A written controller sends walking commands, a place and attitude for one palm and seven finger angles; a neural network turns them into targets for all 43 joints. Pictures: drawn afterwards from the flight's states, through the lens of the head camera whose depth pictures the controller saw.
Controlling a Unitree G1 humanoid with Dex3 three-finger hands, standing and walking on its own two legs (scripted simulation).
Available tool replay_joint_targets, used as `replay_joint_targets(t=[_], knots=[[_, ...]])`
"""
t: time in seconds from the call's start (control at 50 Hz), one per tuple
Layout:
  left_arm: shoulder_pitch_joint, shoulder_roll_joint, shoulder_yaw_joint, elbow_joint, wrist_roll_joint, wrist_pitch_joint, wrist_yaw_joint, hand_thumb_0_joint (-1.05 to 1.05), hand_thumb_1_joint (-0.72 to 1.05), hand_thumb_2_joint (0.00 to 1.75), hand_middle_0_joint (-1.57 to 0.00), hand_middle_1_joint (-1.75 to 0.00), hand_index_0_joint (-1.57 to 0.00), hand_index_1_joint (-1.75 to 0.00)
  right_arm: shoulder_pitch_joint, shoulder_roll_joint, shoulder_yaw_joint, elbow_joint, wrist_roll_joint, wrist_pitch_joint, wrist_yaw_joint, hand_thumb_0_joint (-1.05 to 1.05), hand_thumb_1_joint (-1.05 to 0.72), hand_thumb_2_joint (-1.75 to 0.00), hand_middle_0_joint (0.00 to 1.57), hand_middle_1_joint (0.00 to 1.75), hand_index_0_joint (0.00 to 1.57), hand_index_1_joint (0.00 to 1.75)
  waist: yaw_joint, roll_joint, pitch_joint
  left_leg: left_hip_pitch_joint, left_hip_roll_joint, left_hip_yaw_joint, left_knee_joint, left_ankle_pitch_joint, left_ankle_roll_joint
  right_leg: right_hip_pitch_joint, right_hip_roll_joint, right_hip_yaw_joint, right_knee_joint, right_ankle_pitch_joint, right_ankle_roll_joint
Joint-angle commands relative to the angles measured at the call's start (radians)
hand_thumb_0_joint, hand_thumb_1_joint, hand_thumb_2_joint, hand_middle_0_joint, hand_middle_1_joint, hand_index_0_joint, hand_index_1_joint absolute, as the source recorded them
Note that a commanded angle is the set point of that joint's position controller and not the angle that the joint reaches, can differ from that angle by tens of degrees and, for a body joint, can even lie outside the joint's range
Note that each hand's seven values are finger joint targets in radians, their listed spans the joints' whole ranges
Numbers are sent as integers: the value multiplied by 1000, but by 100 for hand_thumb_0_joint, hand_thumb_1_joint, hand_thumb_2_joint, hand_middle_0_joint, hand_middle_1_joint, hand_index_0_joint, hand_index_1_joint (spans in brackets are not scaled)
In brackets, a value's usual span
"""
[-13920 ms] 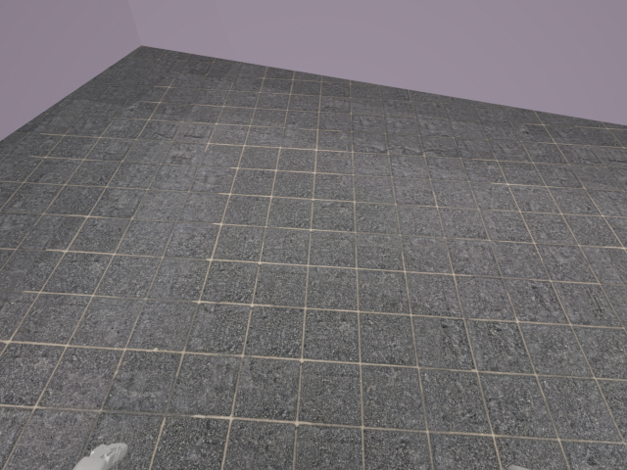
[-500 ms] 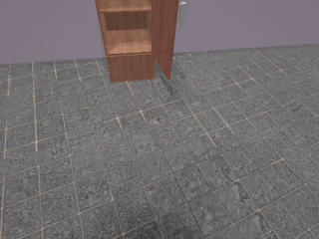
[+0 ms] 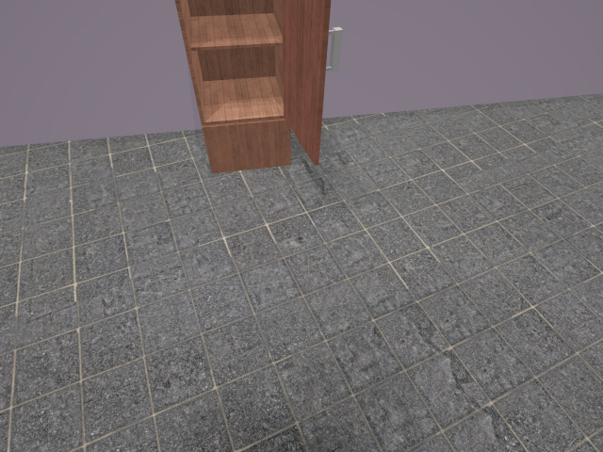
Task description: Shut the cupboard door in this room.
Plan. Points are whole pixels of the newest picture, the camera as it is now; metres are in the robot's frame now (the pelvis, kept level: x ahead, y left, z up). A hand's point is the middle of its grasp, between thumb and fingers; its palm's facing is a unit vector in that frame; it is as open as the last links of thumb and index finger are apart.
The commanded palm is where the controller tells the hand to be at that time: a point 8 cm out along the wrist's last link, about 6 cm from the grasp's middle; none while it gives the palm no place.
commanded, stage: stand and wait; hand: left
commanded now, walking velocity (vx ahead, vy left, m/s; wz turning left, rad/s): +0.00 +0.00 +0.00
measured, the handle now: (329, 51) +1.26 -0.02 -0.04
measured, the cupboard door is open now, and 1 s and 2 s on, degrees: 100 100 100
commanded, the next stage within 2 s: turn or walk to find it in 0.20 s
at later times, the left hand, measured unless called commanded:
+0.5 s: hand out of the picture +0.00 +0.19 -0.18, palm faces +0.11 -0.97 -0.20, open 7.3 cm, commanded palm none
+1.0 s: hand out of the picture +0.04 +0.17 -0.15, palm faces +0.23 -0.94 -0.27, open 7.3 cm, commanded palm none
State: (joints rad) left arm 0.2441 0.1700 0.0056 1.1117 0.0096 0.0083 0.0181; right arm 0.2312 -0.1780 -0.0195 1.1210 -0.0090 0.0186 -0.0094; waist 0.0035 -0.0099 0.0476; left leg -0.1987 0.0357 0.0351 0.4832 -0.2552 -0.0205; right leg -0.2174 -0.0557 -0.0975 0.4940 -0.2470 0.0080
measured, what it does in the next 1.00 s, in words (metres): steps on the spot: right foot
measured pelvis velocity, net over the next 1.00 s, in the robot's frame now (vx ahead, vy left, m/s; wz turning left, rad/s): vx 0.00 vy -0.04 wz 0.23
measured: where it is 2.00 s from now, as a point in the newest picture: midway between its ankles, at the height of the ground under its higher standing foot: outside the picture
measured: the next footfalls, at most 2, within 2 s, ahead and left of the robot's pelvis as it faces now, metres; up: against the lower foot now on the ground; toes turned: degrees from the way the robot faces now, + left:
right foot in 0.90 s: +0.03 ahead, -0.13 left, +0.00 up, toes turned +10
left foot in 1.32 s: -0.03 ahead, +0.09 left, +0.00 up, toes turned +22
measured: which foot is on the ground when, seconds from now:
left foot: down 0.00-0.90, up 0.92-1.00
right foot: down 0.00-0.62, up 0.64-0.88, down 0.90-1.00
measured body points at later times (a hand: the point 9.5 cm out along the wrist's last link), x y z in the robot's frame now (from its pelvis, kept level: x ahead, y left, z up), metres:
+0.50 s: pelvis -0.01 +0.01 -0.01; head +0.02 +0.02 +0.44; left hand +0.00 +0.25 -0.17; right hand +0.01 -0.22 -0.16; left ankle +0.00 +0.13 -0.74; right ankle +0.01 -0.12 -0.74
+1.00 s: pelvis +0.00 -0.04 +0.00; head +0.02 -0.06 +0.45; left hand +0.02 +0.22 -0.13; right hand +0.11 -0.27 -0.16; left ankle -0.01 +0.12 -0.72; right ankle -0.01 -0.13 -0.74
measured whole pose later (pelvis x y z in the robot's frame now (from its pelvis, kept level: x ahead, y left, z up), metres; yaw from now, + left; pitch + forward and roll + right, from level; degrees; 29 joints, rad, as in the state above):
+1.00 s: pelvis +0.00 -0.04 +0.00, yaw +13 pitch +0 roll +2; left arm 0.18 0.19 0.01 0.99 0.02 -0.01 0.02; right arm 0.20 -0.23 -0.05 1.02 -0.01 0.04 -0.01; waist -0.01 0.03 0.02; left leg -0.36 -0.03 -0.09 0.70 -0.42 -0.02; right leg -0.20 -0.01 -0.04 0.54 -0.34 -0.04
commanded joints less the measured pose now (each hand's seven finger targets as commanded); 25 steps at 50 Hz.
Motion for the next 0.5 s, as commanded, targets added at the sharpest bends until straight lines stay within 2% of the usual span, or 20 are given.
replay_joint_targets(t=[0.0,0.08,0.14,0.16,0.22,0.3,0.36,0.44,0.48], knots=[[41,131,26,-33,0,-13,13,0,90,90,-20,-30,-20,-30,37,-79,-10,-37,-5,-27,-10,0,-90,-90,20,30,20,30,8,48,-12,-38,68,-71,-98,77,31,1,-93,89,-128,-15,-8],[54,117,21,-18,-2,-18,14,0,90,90,-20,-30,-20,-30,58,-80,-10,-23,-1,-36,-15,0,-90,-90,20,30,20,30,13,58,-34,-37,77,-73,-106,118,31,49,-89,76,-118,71,-10],[49,117,19,-12,-2,-21,14,0,90,90,-20,-30,-20,-30,79,-77,-10,-11,-1,-37,-17,0,-90,-90,20,30,20,30,9,44,-16,-39,74,-68,-114,116,27,53,-88,76,-129,74,-13],[51,119,18,-10,-2,-20,14,0,90,90,-20,-30,-20,-30,79,-80,-11,-9,0,-36,-17,0,-90,-90,20,30,20,30,11,26,1,-39,75,-68,-112,103,27,42,-86,75,-137,56,-13],[47,109,21,-11,-2,-15,17,0,90,90,-20,-30,-20,-30,95,-67,-10,-10,-2,-32,-17,0,-90,-90,20,30,20,30,7,35,22,-74,74,-77,-117,94,28,44,-86,60,-120,40,-8],[42,119,37,-30,1,-3,19,0,90,90,-20,-30,-20,-30,80,-77,-21,-33,-4,-16,-13,0,-90,-90,20,30,20,30,11,30,52,-150,72,-99,-101,27,36,18,-92,47,-99,-56,-1],[41,130,48,-52,4,4,18,0,90,90,-20,-30,-20,-30,65,-85,-30,-61,-6,-8,-9,0,-90,-90,20,30,20,30,12,10,48,-183,56,-106,-57,-4,41,-11,-114,50,-101,-116,-8],[19,158,66,-92,9,7,17,0,90,90,-20,-30,-20,-30,68,-80,-40,-92,-9,-1,-4,0,-90,-90,20,30,20,30,4,-76,0,-185,26,-72,61,-2,35,-37,-188,77,-125,-159,-45],[1,169,73,-115,11,6,17,0,90,90,-20,-30,-20,-30,76,-82,-46,-109,-11,0,-2,0,-90,-90,20,30,20,30,-6,-82,-38,-162,26,-61,113,14,33,-49,-220,78,-114,-137,-61]])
